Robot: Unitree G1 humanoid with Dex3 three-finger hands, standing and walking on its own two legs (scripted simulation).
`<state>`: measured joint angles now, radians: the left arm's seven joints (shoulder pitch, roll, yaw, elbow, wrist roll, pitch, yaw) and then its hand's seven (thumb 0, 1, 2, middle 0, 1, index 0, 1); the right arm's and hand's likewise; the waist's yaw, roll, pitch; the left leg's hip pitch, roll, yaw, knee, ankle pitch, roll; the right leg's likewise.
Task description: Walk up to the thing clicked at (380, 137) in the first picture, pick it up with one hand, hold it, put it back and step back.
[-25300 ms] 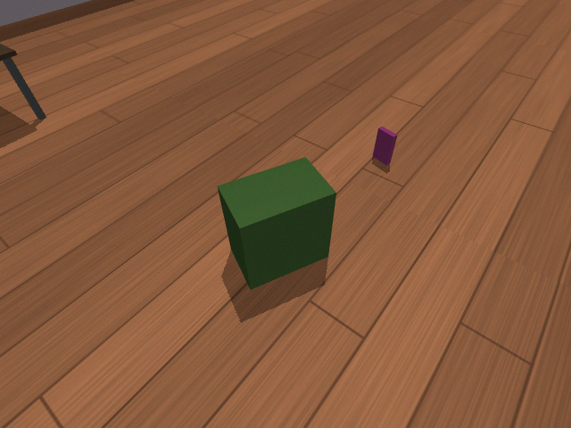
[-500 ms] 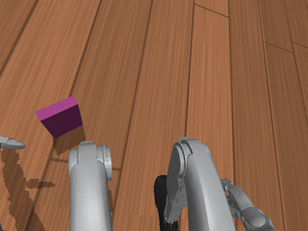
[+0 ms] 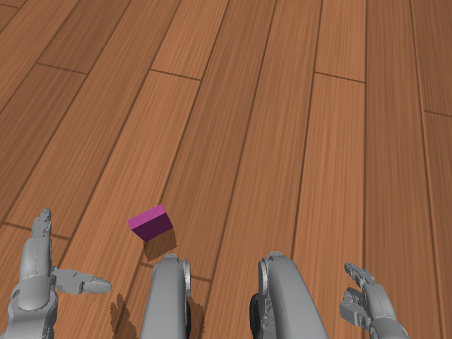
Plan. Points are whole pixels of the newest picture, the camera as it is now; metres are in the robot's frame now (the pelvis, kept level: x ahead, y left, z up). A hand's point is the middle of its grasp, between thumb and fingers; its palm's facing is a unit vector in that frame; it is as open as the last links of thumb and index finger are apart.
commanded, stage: home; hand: left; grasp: from the side
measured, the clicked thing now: (152, 224) +0.42 +0.22 -0.45
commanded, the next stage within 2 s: none
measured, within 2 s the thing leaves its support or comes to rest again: neither
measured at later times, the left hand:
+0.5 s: hand (61, 275) +0.23 +0.20 +0.10, palm faces +0.14 -0.94 -0.31, open 17.4 cm
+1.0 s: hand (62, 283) +0.23 +0.19 +0.12, palm faces +0.14 -0.95 -0.28, open 17.4 cm
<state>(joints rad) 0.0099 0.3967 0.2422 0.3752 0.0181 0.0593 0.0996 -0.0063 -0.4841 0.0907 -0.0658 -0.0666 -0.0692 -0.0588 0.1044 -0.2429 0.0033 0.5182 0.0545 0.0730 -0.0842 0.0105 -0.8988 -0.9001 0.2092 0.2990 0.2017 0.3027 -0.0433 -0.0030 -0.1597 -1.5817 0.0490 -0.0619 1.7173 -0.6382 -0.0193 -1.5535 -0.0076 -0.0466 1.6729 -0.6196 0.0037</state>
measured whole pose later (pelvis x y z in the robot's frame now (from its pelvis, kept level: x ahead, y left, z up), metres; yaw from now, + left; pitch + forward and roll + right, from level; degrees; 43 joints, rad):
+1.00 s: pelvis +0.06 +0.01 +0.17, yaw +3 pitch +8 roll -2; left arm 0.46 0.21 -0.02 -0.01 -0.01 0.29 0.14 -0.01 -0.52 0.07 -0.05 -0.06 -0.06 -0.05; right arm 0.27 -0.21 0.03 0.49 0.01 -0.11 -0.19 0.02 -0.90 -0.90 0.21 0.30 0.20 0.30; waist -0.03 0.04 -0.11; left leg -0.62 0.05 -0.03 0.98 -0.48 -0.02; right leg -0.58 -0.01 -0.05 0.92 -0.46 0.01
